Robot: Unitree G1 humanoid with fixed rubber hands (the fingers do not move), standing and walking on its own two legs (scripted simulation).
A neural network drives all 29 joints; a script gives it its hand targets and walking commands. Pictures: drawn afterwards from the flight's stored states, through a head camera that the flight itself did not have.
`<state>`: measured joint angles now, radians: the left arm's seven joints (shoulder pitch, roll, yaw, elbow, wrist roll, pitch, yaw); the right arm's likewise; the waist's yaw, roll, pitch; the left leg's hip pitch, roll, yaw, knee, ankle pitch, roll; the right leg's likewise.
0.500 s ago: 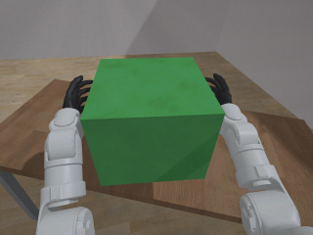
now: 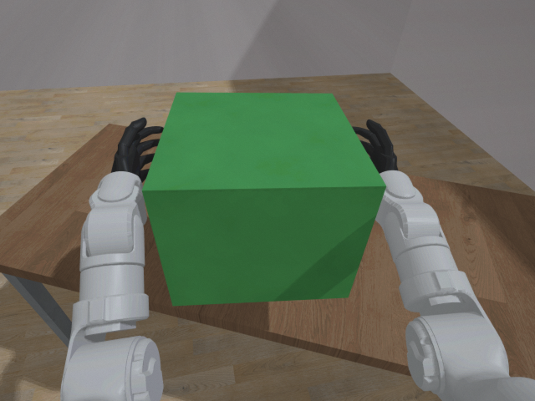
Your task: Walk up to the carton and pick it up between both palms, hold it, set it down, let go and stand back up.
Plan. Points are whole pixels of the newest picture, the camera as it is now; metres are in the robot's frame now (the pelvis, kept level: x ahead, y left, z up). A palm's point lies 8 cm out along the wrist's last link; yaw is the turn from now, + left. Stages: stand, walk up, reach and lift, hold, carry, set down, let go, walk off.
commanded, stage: hold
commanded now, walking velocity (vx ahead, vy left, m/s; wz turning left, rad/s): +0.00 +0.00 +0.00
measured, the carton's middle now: (258, 191) +0.40 +0.01 +0.12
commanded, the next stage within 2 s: none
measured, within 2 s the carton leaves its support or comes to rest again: neither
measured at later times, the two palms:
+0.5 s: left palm (124, 184) +0.34 +0.19 +0.18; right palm (382, 180) +0.36 -0.17 +0.18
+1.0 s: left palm (127, 180) +0.36 +0.19 +0.18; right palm (381, 170) +0.37 -0.17 +0.19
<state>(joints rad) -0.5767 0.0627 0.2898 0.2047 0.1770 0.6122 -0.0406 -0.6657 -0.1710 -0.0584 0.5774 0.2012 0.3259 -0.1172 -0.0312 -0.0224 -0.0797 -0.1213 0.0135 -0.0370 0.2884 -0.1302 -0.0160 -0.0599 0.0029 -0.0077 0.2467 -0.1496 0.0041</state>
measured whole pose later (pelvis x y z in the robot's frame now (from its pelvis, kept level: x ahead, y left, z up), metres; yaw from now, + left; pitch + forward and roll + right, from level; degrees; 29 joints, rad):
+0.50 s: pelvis +0.00 +0.00 +0.00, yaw +0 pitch -4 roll -1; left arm -0.50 0.06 0.28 0.08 0.19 0.66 -0.06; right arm -0.60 -0.17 -0.03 0.47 0.24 0.36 -0.14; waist -0.05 -0.03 -0.05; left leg -0.10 0.01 -0.04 0.30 -0.14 -0.01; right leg -0.03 0.00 -0.01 0.24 -0.15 0.01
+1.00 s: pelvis +0.01 +0.00 +0.00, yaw +1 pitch -4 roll -1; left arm -0.52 0.06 0.29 0.13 0.20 0.63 -0.05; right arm -0.64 -0.17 -0.02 0.55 0.24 0.33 -0.13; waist -0.05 -0.05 -0.06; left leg -0.07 0.01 -0.05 0.30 -0.15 -0.02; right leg 0.00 0.01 -0.02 0.24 -0.17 0.00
